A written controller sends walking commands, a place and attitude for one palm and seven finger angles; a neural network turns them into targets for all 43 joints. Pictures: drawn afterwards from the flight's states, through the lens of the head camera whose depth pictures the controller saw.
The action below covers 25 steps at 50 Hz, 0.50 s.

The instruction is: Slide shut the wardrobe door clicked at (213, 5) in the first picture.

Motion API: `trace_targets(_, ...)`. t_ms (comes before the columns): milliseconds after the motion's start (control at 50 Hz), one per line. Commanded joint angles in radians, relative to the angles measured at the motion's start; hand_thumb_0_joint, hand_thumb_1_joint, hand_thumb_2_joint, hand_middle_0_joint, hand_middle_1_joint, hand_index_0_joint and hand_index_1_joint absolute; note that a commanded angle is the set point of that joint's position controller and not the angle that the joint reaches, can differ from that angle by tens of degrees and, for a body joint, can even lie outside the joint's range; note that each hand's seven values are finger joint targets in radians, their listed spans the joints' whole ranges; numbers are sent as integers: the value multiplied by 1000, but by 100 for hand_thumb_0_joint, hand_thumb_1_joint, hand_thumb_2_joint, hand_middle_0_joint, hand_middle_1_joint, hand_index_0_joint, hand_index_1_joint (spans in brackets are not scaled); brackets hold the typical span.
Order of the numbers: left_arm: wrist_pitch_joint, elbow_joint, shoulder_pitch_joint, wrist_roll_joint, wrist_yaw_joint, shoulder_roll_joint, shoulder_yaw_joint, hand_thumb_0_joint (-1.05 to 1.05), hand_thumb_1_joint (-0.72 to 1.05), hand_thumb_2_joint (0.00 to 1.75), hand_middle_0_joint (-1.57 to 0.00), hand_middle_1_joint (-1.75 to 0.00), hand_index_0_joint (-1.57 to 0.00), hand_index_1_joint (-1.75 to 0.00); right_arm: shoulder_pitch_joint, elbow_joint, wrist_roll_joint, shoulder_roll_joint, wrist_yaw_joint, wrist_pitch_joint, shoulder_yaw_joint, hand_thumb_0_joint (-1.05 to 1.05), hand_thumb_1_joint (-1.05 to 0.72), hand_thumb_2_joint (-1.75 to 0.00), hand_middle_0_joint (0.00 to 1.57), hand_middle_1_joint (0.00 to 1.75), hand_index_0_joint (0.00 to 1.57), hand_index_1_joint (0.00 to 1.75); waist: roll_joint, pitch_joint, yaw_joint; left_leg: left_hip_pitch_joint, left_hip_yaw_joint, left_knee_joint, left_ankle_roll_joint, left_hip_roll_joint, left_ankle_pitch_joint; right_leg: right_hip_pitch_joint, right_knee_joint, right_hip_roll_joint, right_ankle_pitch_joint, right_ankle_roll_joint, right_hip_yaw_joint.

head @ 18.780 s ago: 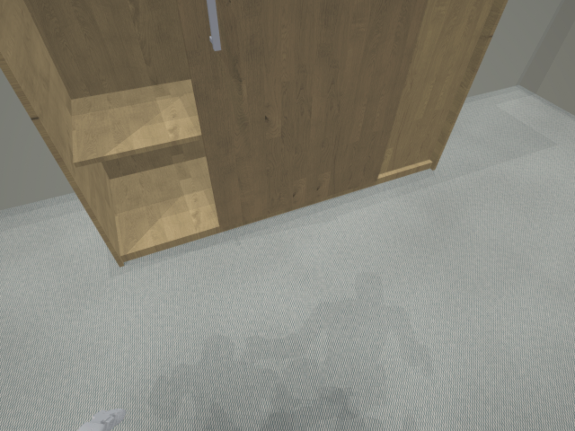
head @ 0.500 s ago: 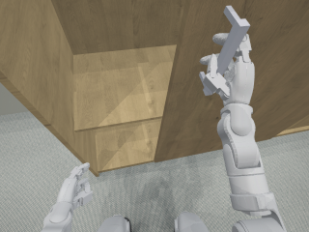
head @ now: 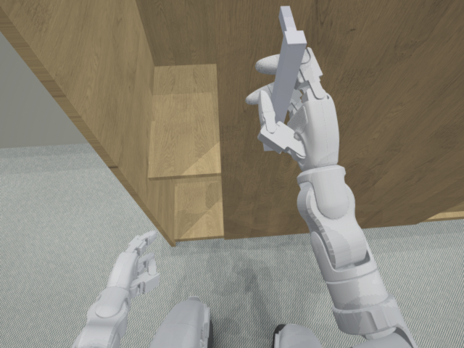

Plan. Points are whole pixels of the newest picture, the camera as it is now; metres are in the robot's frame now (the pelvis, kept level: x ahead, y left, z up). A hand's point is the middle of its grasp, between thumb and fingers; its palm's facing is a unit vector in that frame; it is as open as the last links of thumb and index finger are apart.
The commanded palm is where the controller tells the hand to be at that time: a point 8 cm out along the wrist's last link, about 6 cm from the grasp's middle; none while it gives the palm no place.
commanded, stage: step sideways, sliding the door along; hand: right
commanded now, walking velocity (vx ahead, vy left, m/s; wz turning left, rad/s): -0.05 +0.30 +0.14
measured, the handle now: (276, 91) +0.42 -0.05 +0.17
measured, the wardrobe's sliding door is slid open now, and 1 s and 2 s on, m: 0.21 0.00 0.00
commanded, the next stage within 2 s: stop walking and hold the door there in 1.80 s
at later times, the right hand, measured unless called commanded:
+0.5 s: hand (163, 135) +0.35 +0.09 +0.17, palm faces -0.17 +0.98 -0.10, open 6.2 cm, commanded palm +0.34 +0.07 +0.18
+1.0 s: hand (84, 137) +0.35 +0.18 +0.18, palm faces -0.04 +1.00 -0.06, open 6.0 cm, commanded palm +0.33 +0.20 +0.18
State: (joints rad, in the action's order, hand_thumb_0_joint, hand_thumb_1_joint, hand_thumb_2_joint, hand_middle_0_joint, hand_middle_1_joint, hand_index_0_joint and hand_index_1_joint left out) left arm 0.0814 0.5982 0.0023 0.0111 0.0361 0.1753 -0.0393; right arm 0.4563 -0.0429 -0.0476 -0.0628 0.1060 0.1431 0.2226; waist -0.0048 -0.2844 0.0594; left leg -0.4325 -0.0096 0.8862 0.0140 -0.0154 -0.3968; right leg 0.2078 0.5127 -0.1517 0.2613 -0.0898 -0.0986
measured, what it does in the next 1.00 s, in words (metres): steps to the left: right foot, then left foot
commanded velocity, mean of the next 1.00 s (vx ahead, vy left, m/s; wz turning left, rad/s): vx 0.14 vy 0.30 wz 0.01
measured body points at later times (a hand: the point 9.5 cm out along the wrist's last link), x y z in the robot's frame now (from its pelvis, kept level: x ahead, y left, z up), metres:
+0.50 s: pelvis -0.06 +0.11 -0.01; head +0.01 +0.13 +0.43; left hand +0.11 +0.36 -0.12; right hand +0.36 +0.04 +0.18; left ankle -0.02 +0.18 -0.73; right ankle -0.03 -0.10 -0.73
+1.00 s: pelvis -0.10 +0.25 +0.01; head -0.02 +0.24 +0.45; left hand +0.05 +0.47 -0.11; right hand +0.34 +0.12 +0.18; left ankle -0.10 +0.41 -0.62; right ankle -0.10 +0.08 -0.73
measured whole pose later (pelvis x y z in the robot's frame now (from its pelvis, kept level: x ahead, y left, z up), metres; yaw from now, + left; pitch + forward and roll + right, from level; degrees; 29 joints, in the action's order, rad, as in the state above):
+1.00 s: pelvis -0.10 +0.25 +0.01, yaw +3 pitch -2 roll +2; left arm 0.01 0.68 -0.13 0.03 -0.01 0.19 -0.03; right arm 0.79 0.45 -0.09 -0.13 0.13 0.06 0.05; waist -0.03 -0.22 0.08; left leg -0.58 0.05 1.25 -0.01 0.00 -0.38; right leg 0.17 0.46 -0.16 0.25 -0.04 -0.07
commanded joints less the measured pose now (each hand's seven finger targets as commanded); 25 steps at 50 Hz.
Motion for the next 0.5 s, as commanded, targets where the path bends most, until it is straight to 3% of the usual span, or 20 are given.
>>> trace_targets(0,21,-132,37,3,11,119,-47,0,90,90,-20,-30,-20,-30,509,-307,48,54,-83,132,90,0,-90,-90,45,140,45,140,-241,614,-81,33,21,-40,2,51,-4,-433,25,-314,-989,207,63)
trace_targets(60,0,-135,45,17,5,115,-45,0,90,90,-20,-30,-20,-30,528,-227,50,45,-88,106,69,0,-90,-90,45,140,45,140,-229,582,-97,178,-30,-199,-3,38,125,-332,73,-294,-849,160,17)
trace_targets(120,-18,-130,48,39,-9,99,-33,0,90,90,-20,-30,-20,-30,539,-200,51,14,-91,96,42,0,-90,-90,45,140,45,140,-138,561,-105,332,-65,-375,-11,39,360,-203,158,-214,-596,119,2)
trace_targets(140,-23,-128,46,45,-19,82,-30,0,90,90,-20,-30,-20,-30,545,-208,52,-25,-88,92,20,0,-90,-90,45,140,45,140,-14,582,-108,374,-13,-428,4,93,612,-160,252,-140,-446,123,-26)
trace_targets(160,-23,-128,36,51,-30,47,-23,0,90,90,-20,-30,-20,-30,542,-209,48,-44,-79,84,9,0,-90,-90,45,140,45,140,189,599,-120,419,145,-447,72,210,960,-57,351,-33,-87,129,-35)
trace_targets(180,-8,-128,50,44,-40,74,-42,0,90,90,-20,-30,-20,-30,500,-200,31,-66,-70,74,-22,0,-90,-90,45,140,45,140,388,633,-96,456,274,-423,149,272,1252,35,458,74,251,133,30)
trace_targets(200,4,-108,51,32,-48,84,-42,0,90,90,-20,-30,-20,-30,456,-180,25,-77,-62,59,-21,0,-90,-90,45,140,45,140,377,625,-94,416,282,-420,166,300,1237,37,500,69,311,80,86)
trace_targets(220,9,-99,33,20,-51,58,-27,0,90,90,-20,-30,-20,-30,450,-186,23,-14,-63,58,18,0,-90,-90,45,140,45,140,334,614,-92,423,215,-391,153,282,1131,58,415,47,285,87,119)
trace_targets(240,16,-100,49,14,-52,53,-14,0,90,90,-20,-30,-20,-30,504,-270,15,19,-65,72,47,0,-90,-90,45,140,45,140,243,627,-107,431,178,-378,131,242,1061,45,282,60,231,83,94)
trace_targets(260,16,-76,62,15,-57,49,-14,0,90,90,-20,-30,-20,-30,535,-282,10,6,-58,86,36,0,-90,-90,45,140,45,140,195,635,-123,494,140,-349,116,229,1043,53,130,60,153,73,55)
trace_targets(280,12,-63,54,16,-61,57,-23,0,90,90,-20,-30,-20,-30,529,-261,8,-22,-47,93,8,0,-90,-90,45,140,45,140,177,660,-118,513,120,-307,98,207,1019,-10,3,57,16,67,21)
trace_targets(300,5,-59,52,16,-63,70,-29,0,90,90,-20,-30,-20,-30,541,-259,6,-45,-41,94,-2,0,-90,-90,45,140,45,140,153,659,-121,457,77,-259,65,179,910,-111,-123,21,-169,67,8)
trace_targets(320,-1,-67,41,11,-63,89,-44,0,90,90,-20,-30,-20,-30,524,-216,5,-62,-43,95,-28,0,-90,-90,45,140,45,140,108,678,-108,374,43,-244,34,146,747,-213,-115,-61,-399,92,46)
trace_targets(340,-1,-81,32,5,-56,118,-60,0,90,90,-20,-30,-20,-30,523,-191,0,-51,-53,93,-30,0,-90,-90,45,140,45,140,-9,692,-98,268,28,-204,2,90,507,-275,-80,-204,-624,160,183)
trace_targets(360,-8,-78,19,2,-39,131,-68,0,90,90,-20,-30,-20,-30,528,-138,3,-36,-69,89,-30,0,-90,-90,45,140,45,140,-110,690,-90,189,28,-153,-10,51,156,-305,-69,-317,-761,227,238)
trace_targets(380,-12,-80,17,0,-27,125,-62,0,90,90,-20,-30,-20,-30,563,-107,13,-37,-79,86,-42,0,-90,-90,45,140,45,140,-173,650,-83,169,28,-139,-9,36,-7,-276,-77,-347,-754,253,211)
trace_targets(400,-13,-90,43,-8,-29,102,-45,0,90,90,-20,-30,-20,-30,626,-126,18,-52,-85,90,-36,0,-90,-90,45,140,45,140,-322,593,-76,186,41,-146,-6,57,-30,-187,-75,-344,-701,260,210)
trace_targets(420,-13,-89,47,1,-25,92,-31,0,90,90,-20,-30,-20,-30,667,-97,15,-11,-87,86,-14,0,-90,-90,45,140,45,140,-326,572,-84,218,28,-148,-3,50,-11,-136,-69,-330,-622,250,176)
trace_targets(440,-14,-80,44,9,-22,115,-39,0,90,90,-20,-30,-20,-30,681,-63,13,-28,-85,81,-32,0,-90,-90,45,140,45,140,-318,565,-81,254,37,-188,-1,49,62,-120,-22,-319,-567,230,143)
trace_targets(480,-23,-76,8,28,-25,120,-43,0,90,90,-20,-30,-20,-30,693,7,16,-2,-84,72,-32,0,-90,-90,45,140,45,140,-197,610,-74,363,8,-335,1,41,221,-109,105,-232,-441,174,83)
